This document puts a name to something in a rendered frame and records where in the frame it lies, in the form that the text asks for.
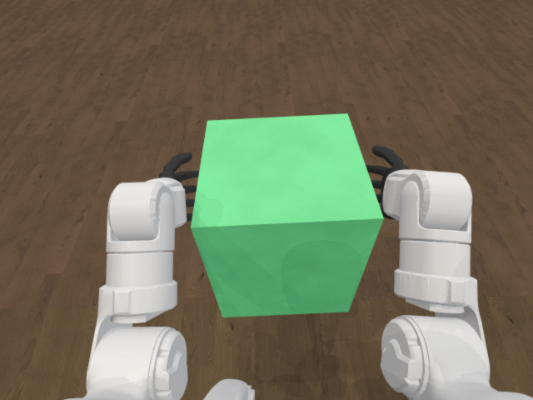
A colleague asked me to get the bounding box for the robot left hand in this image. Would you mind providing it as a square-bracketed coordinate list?
[159, 152, 200, 221]

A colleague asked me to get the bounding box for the robot left forearm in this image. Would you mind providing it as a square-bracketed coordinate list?
[87, 177, 187, 380]

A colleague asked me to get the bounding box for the robot right hand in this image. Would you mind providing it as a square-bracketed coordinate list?
[366, 146, 409, 219]

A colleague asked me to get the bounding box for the robot right upper arm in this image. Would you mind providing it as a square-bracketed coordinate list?
[381, 315, 533, 400]

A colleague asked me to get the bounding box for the robot left upper arm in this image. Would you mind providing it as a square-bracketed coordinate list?
[64, 327, 188, 400]

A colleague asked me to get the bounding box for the carton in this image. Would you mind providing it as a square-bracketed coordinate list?
[191, 113, 384, 318]

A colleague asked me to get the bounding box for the robot left thigh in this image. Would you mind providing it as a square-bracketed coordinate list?
[203, 379, 255, 400]

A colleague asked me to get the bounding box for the robot right forearm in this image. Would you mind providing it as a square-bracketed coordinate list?
[382, 169, 490, 380]

